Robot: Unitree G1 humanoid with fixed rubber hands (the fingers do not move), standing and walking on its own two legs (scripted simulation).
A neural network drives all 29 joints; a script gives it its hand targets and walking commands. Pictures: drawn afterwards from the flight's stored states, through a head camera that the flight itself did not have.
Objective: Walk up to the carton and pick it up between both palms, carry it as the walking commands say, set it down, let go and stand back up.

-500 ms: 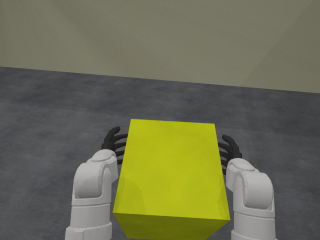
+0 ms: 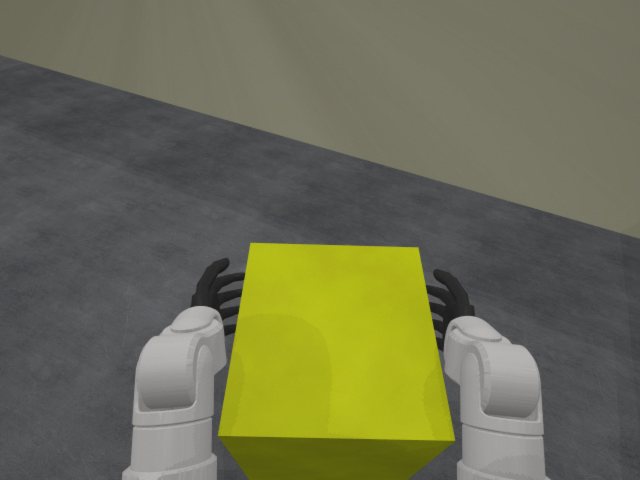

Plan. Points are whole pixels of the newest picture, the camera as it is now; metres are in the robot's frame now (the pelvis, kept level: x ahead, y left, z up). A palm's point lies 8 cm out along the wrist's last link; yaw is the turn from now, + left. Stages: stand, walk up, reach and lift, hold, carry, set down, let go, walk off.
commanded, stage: carry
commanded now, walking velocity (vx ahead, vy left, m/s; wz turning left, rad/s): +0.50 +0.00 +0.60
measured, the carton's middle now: (330, 371) +0.27 -0.01 +0.02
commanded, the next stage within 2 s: none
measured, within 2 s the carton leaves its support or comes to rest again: neither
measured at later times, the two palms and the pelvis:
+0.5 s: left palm (174, 194) +0.52 +0.22 +0.11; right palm (350, 173) +0.59 -0.06 +0.10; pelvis +0.28 +0.01 +0.00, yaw +19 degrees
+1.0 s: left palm (75, 151) +0.65 +0.43 +0.10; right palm (227, 113) +0.80 +0.18 +0.10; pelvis +0.49 +0.16 +0.01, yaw +34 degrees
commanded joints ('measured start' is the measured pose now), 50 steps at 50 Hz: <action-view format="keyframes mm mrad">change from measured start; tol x32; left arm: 1 -408 -995 -676 -7 -360 35 -248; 50 -340 -985 -673 8 -350 56 -250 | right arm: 1 -564 890 719 -120 441 -7 241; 50 -516 883 722 -117 456 16 252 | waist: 1 -22 133 -285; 21 13 167 -85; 26 52 -250 -363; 50 -13 152 -271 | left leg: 1 788 322 -628 -211 396 175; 8 561 249 -429 -370 157 125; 22 385 115 -310 -57 718 0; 25 -109 -64 -174 542 -313 -76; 27 -161 87 -252 730 -204 -53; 46 304 -57 76 -168 -13 -44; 48 674 297 -645 -287 57 148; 50 786 338 -639 -225 400 185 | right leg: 1 -656 113 142 446 -46 -20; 19 -446 188 88 -344 435 -62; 23 246 243 8 -523 483 -77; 25 550 -179 599 -615 537 -218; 28 284 -201 576 -730 114 -281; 34 165 -116 171 -798 242 -231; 46 179 -19 -196 -225 783 -72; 48 -398 161 -91 271 40 19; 50 -628 121 133 427 -50 -32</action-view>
